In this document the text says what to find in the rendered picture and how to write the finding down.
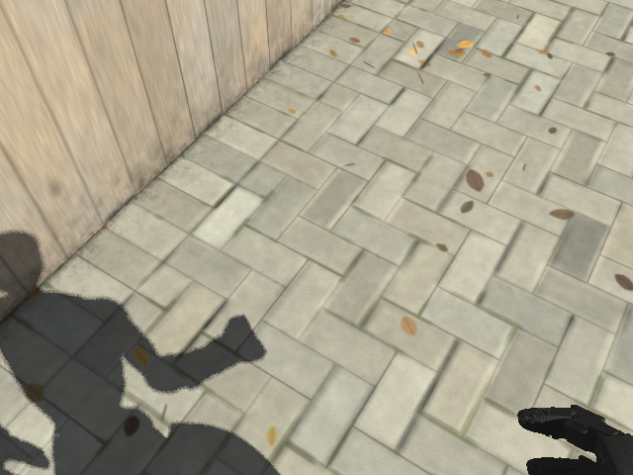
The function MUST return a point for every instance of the robot right hand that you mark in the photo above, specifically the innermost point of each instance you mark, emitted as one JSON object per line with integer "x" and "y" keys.
{"x": 586, "y": 430}

